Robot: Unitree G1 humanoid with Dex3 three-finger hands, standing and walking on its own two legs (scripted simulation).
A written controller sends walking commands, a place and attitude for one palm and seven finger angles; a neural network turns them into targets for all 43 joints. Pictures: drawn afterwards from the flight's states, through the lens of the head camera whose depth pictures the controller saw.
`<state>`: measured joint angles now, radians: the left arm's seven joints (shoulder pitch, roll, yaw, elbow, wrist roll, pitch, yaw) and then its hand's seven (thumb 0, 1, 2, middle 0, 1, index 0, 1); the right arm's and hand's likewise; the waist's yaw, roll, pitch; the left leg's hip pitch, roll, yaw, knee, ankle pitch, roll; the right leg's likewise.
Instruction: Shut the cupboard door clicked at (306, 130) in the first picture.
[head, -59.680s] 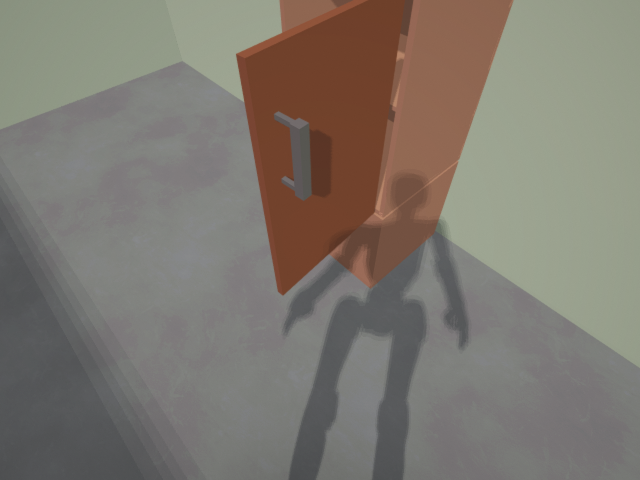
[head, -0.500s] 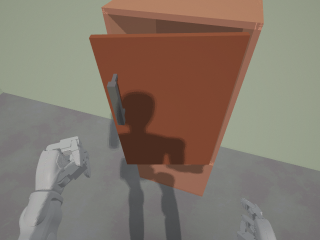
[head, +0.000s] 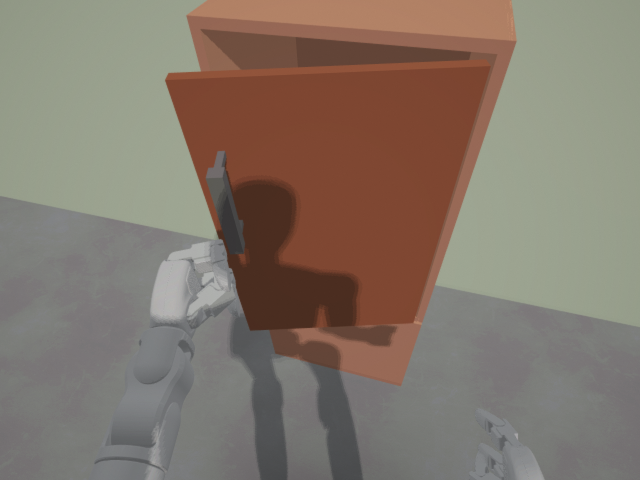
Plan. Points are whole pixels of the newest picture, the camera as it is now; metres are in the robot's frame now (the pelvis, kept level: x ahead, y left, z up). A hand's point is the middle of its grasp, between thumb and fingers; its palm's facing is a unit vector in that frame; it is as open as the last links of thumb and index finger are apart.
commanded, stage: bring the fist close to the handle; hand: left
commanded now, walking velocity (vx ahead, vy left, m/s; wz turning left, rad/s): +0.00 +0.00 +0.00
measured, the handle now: (229, 204) +0.46 +0.16 +0.10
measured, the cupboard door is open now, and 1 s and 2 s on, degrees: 18 18 2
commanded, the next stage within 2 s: push the door shut along its arc in 0.68 s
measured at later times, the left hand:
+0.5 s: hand (255, 246) +0.37 +0.11 +0.11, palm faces +0.09 -1.00 -0.01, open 3.1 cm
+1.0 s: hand (258, 239) +0.39 +0.11 +0.10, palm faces +0.03 -1.00 -0.02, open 3.1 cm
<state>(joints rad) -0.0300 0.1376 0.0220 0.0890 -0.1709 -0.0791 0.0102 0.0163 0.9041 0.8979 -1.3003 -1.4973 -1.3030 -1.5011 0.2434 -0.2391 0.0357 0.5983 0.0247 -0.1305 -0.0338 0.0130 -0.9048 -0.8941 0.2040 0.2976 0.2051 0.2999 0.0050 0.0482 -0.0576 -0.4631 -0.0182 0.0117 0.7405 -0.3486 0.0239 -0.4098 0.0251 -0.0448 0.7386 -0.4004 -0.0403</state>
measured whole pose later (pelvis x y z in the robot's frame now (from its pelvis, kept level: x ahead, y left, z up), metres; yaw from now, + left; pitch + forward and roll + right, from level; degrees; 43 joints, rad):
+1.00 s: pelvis -0.01 -0.01 +0.00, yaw -1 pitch +6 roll +0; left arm -0.45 0.16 0.09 0.60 -0.15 -0.21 0.03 0.02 0.90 0.90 -1.30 -1.50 -1.31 -1.50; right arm 0.22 -0.24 0.03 0.64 0.03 -0.05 -0.03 0.01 -0.91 -0.89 0.20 0.30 0.20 0.30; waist -0.03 0.03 -0.05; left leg -0.49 0.00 0.01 0.71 -0.32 0.01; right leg -0.45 0.04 -0.04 0.72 -0.37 -0.05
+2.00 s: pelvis -0.01 +0.01 -0.02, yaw -2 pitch +17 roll -1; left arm -1.11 0.39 0.24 1.29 -0.10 -0.31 -0.22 0.02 0.90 0.90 -1.30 -1.50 -1.30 -1.50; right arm 0.41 -0.29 0.01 0.70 0.00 -0.05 0.00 0.01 -0.91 -0.89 0.20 0.30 0.21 0.30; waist -0.21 0.04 -0.08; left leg -0.82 0.01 0.03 0.88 -0.36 0.04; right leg -0.76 0.04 -0.03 0.85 -0.39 -0.03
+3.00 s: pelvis -0.04 +0.01 -0.04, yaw -1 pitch +21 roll -2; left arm -1.28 0.29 0.24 1.42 0.06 -0.32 0.33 0.01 0.95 1.04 -1.30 -1.50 -1.31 -1.50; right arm 0.46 -0.24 0.01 0.73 -0.09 -0.08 0.09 0.00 -0.91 -0.89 0.20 0.30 0.21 0.30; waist -0.24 0.07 -0.12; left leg -0.98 0.00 0.00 0.97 -0.35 0.04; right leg -0.91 0.04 -0.06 0.94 -0.39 -0.03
